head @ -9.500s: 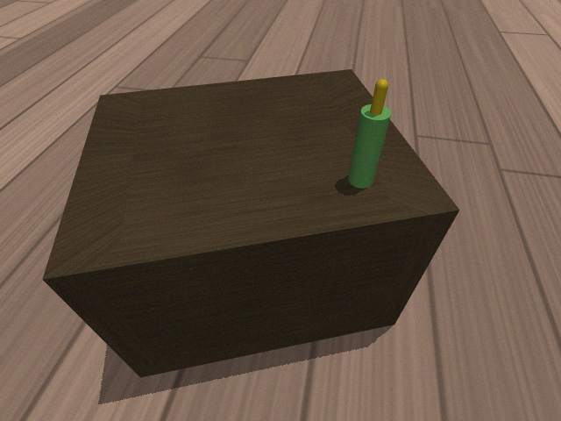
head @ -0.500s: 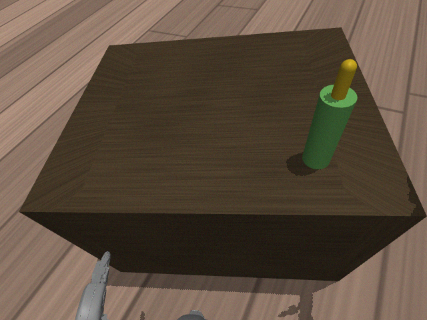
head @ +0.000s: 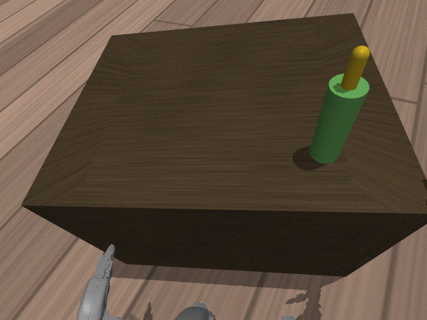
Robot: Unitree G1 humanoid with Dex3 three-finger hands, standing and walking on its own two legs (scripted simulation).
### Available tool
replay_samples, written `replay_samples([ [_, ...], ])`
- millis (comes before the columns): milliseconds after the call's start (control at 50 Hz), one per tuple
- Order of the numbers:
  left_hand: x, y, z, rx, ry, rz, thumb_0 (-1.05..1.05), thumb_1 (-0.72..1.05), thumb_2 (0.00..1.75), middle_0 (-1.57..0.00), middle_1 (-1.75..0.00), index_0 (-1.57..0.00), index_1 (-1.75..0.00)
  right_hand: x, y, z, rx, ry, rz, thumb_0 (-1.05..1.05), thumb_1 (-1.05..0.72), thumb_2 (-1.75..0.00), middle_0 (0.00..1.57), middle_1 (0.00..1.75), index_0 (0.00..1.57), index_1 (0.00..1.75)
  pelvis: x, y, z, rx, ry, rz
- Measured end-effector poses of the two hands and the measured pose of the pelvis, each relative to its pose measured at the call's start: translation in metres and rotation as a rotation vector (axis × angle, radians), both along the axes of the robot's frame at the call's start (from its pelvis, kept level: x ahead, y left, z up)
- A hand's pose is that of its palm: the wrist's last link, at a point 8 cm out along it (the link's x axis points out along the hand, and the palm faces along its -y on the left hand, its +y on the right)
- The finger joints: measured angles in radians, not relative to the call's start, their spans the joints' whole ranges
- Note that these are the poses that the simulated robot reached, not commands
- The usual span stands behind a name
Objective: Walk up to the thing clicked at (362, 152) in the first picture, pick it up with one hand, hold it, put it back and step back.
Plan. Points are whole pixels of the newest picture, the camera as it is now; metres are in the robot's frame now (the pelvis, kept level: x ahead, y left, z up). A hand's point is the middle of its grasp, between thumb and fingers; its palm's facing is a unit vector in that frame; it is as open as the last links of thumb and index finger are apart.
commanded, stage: go down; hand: right
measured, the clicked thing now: (338, 111) +0.52 -0.18 +0.07
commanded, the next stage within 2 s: approach in 1.02 s
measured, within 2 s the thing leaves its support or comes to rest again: neither
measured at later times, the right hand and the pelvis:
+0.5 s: hand out of the picture +0.43 -0.38 +0.11, palm faces +0.14 +0.99 +0.02, open 17.5 cm; pelvis +0.00 +0.00 -0.01, yaw +0 degrees
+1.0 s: hand out of the picture +0.43 -0.37 +0.11, palm faces +0.14 +0.99 +0.03, open 17.4 cm; pelvis +0.00 +0.00 -0.01, yaw +0 degrees
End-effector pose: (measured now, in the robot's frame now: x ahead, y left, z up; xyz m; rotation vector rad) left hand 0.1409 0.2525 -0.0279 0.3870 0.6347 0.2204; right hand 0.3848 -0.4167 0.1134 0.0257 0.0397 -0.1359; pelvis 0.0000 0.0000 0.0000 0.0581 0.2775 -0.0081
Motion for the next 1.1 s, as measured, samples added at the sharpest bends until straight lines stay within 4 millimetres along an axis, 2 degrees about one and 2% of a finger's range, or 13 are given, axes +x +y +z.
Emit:
replay_samples([
  [520, -0.002, -0.004, 0.0, 0.011, 0.004, -0.015, -0.01, -0.55, 0.06, -0.06, -0.05, -0.05, -0.05, 0.018, -0.009, 0.001, -0.006, 0.008, -0.005, -0.01, 0.55, -0.03, 0.06, 0.04, 0.06, 0.04, 0.0, -0.002, -0.008, 0.011, 0.04, 0.001],
  [1100, 0.0, -0.002, 0.002, 0.012, 0.001, -0.025, -0.01, -0.54, 0.05, -0.06, -0.05, -0.05, -0.05, 0.013, -0.011, -0.008, -0.002, 0.009, -0.016, -0.01, 0.54, -0.04, 0.06, 0.04, 0.06, 0.04, 0.0, 0.0, -0.01, 0.008, 0.042, -0.003],
])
